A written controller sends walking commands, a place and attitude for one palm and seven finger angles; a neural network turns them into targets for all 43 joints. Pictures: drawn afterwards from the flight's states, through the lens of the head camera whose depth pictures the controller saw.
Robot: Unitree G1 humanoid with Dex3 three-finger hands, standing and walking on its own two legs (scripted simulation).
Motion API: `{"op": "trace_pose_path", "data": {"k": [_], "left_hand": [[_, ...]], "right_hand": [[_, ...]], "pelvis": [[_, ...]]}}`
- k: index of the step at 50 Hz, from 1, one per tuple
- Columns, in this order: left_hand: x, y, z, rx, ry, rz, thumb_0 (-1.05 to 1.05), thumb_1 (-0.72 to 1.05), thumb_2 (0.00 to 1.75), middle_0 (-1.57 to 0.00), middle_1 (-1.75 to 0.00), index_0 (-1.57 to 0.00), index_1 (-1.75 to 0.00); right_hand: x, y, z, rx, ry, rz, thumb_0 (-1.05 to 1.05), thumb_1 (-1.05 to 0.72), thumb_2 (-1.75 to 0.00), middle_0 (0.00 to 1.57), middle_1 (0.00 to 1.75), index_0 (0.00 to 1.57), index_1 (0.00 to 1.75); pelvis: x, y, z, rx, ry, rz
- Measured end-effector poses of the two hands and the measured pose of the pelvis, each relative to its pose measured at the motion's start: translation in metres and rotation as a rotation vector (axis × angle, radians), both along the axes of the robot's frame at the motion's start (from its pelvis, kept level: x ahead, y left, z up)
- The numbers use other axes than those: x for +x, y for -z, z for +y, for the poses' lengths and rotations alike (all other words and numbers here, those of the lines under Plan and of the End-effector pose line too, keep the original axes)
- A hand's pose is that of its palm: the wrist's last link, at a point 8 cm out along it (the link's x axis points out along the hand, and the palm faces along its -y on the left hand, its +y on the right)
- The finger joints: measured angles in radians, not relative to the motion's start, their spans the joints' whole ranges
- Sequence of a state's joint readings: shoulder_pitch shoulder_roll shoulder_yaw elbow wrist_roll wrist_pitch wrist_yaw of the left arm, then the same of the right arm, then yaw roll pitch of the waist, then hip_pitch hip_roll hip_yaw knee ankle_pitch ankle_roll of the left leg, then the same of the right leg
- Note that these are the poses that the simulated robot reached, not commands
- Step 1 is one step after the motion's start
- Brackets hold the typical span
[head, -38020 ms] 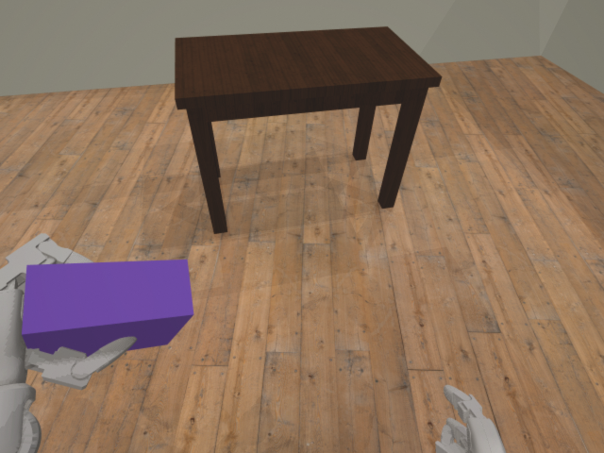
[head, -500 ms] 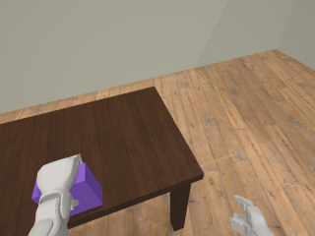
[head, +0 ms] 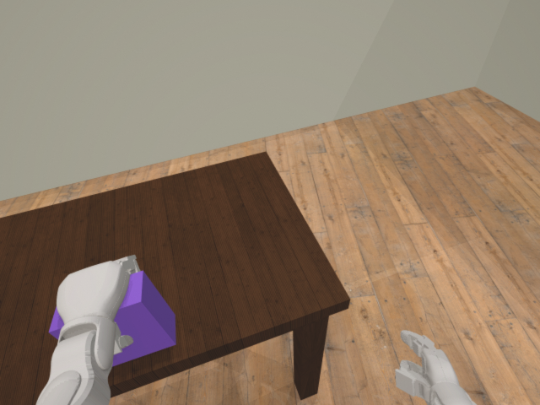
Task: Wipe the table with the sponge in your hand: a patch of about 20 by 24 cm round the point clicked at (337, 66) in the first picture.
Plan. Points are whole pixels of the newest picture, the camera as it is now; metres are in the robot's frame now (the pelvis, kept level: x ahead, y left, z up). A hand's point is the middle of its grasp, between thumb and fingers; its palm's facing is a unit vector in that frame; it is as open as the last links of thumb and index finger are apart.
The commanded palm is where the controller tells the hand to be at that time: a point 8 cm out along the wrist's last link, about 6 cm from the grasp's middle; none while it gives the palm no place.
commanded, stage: lift the sponge slowly off the table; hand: left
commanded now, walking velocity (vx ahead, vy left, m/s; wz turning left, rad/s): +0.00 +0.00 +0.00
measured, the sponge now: (127, 329) +0.22 +0.27 -0.02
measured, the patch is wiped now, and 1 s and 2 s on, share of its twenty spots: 1.00 1.00 1.00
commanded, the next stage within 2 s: bring the sponge back beside the body in 0.94 s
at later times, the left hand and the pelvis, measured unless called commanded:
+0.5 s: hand (98, 295) +0.23 +0.29 +0.07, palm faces +0.01 -0.11 -0.99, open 9.7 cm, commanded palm +0.20 +0.29 +0.14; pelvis +0.00 +0.00 +0.00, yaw +0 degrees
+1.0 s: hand (101, 278) +0.24 +0.28 +0.10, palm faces +0.03 -0.11 -0.99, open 9.7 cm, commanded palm +0.21 +0.28 +0.16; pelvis +0.00 -0.01 +0.01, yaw +1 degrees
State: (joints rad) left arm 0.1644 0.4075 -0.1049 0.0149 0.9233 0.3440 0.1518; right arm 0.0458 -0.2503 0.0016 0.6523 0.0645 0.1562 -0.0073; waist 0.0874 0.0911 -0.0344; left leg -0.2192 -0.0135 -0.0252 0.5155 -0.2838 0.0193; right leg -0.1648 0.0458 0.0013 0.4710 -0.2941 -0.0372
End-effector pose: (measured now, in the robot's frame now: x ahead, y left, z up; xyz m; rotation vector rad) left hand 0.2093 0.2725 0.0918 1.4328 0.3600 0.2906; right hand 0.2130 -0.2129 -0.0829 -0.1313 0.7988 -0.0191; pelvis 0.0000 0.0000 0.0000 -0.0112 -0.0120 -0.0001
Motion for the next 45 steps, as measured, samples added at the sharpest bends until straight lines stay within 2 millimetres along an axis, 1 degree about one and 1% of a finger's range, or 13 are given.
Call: {"op": "trace_pose_path", "data": {"k": [7, 11, 19, 27, 32, 37, 45], "left_hand": [[-0.005, -0.009, 0.01, 0.005, -0.037, 0.001, 0.0, -0.49, 1.06, -0.78, -1.38, -0.79, -1.39], [-0.004, -0.012, 0.014, 0.005, -0.04, 0.012, 0.0, -0.49, 1.06, -0.78, -1.38, -0.79, -1.39], [-0.002, -0.025, 0.007, 0.004, 0.009, -0.022, 0.0, -0.49, 1.06, -0.78, -1.38, -0.79, -1.39], [0.0, -0.035, 0.012, 0.01, -0.022, -0.031, 0.0, -0.49, 1.06, -0.78, -1.38, -0.79, -1.39], [0.0, -0.043, 0.008, 0.005, -0.01, -0.047, 0.0, -0.49, 1.06, -0.78, -1.38, -0.79, -1.39], [-0.001, -0.048, 0.007, 0.011, -0.007, -0.045, 0.0, -0.49, 1.06, -0.78, -1.38, -0.79, -1.39], [0.008, -0.057, 0.008, 0.02, -0.019, -0.051, 0.0, -0.49, 1.06, -0.78, -1.38, -0.79, -1.39]], "right_hand": [[0.002, -0.003, 0.0, -0.006, -0.008, -0.005, 0.01, -0.91, -0.9, 0.2, 0.3, 0.2, 0.3], [0.005, -0.005, 0.0, -0.018, -0.018, -0.012, 0.01, -0.91, -0.9, 0.2, 0.3, 0.2, 0.3], [0.009, -0.008, 0.001, -0.012, -0.021, -0.03, 0.01, -0.91, -0.9, 0.2, 0.3, 0.2, 0.3], [0.01, -0.008, 0.004, -0.007, -0.03, -0.024, 0.01, -0.91, -0.9, 0.2, 0.3, 0.2, 0.3], [0.013, -0.009, 0.006, 0.002, -0.035, -0.035, 0.01, -0.91, -0.9, 0.2, 0.3, 0.2, 0.3], [0.015, -0.011, 0.007, 0.003, -0.044, -0.041, 0.01, -0.91, -0.9, 0.2, 0.3, 0.2, 0.3], [0.019, -0.012, 0.008, 0.0, -0.057, -0.046, 0.01, -0.91, -0.9, 0.2, 0.3, 0.2, 0.3]], "pelvis": [[-0.001, -0.001, -0.001, 0.0, -0.003, -0.014], [-0.002, -0.002, -0.002, -0.001, -0.01, -0.019], [-0.001, -0.003, -0.001, -0.001, -0.008, -0.021], [-0.001, -0.004, -0.001, 0.001, -0.009, -0.027], [0.0, -0.004, -0.001, 0.001, -0.009, -0.031], [-0.001, -0.004, -0.001, 0.003, -0.009, -0.036], [-0.003, -0.005, -0.004, 0.004, -0.016, -0.039]]}}
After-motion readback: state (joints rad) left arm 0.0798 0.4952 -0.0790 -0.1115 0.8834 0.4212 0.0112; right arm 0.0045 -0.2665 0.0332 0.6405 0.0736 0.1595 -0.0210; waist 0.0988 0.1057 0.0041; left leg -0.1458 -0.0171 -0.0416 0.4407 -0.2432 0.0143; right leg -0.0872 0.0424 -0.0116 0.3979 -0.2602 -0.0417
